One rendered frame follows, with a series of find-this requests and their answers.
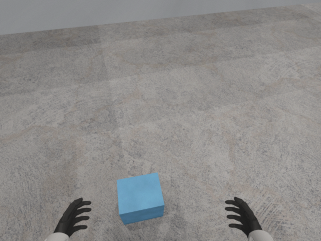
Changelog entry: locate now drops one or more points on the robot left hand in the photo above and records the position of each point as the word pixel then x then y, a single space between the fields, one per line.
pixel 69 219

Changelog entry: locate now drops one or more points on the carton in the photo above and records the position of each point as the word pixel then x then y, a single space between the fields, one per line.
pixel 140 198

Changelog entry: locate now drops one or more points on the robot right forearm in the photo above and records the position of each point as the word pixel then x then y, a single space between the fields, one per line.
pixel 259 235

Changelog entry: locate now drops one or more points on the robot right hand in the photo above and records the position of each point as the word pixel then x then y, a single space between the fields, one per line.
pixel 247 217

